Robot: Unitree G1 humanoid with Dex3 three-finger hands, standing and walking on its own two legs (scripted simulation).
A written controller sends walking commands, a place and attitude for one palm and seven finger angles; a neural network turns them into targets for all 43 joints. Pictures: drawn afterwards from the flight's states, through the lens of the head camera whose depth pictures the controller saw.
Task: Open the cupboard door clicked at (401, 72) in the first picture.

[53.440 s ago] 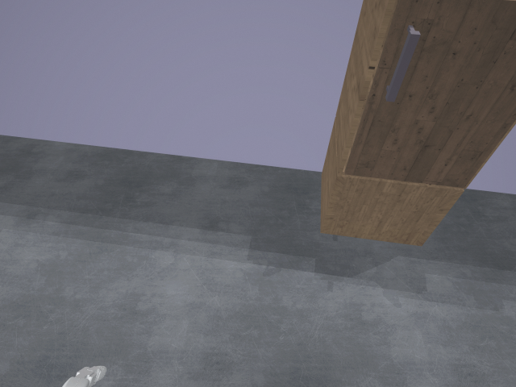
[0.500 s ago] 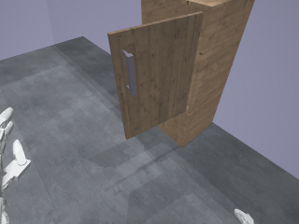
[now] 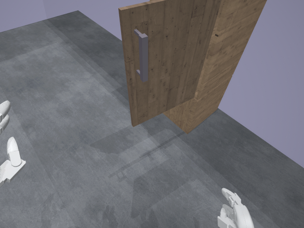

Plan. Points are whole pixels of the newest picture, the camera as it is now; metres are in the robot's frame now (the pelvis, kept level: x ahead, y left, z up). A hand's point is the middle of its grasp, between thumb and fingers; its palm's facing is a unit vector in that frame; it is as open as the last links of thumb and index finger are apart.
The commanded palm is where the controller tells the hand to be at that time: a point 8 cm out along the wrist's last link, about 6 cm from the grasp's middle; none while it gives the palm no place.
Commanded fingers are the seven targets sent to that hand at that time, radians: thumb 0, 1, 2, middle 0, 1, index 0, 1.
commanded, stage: stop stepping back and stand still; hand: left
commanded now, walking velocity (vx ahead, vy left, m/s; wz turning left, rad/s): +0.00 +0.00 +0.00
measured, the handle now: (140, 57) +0.64 +0.08 +0.09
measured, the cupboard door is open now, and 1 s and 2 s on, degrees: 81 81 81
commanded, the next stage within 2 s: let the arm hang, fingers relaxed in 0.60 s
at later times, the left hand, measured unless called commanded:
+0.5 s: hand (6, 178) +0.18 +0.27 +0.15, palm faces +0.41 -0.78 -0.47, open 7.4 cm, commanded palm +0.11 +0.31 +0.18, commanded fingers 0.00 0.90 0.90 -0.20 -0.30 -0.20 -0.30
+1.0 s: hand out of the picture +0.04 +0.17 -0.17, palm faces -0.05 -0.98 -0.19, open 7.4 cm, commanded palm none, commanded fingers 0.00 0.90 0.90 -0.20 -0.30 -0.20 -0.30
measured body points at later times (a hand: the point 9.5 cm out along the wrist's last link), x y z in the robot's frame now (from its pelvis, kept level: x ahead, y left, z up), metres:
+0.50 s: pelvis -0.03 +0.01 +0.00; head -0.01 +0.01 +0.45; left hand +0.15 +0.31 +0.18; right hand +0.13 -0.23 -0.09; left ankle -0.02 +0.11 -0.74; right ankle +0.02 -0.11 -0.74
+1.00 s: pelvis -0.04 +0.00 -0.01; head +0.00 +0.00 +0.44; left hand +0.04 +0.22 -0.15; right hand +0.05 -0.26 -0.15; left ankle -0.02 +0.11 -0.74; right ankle +0.02 -0.11 -0.74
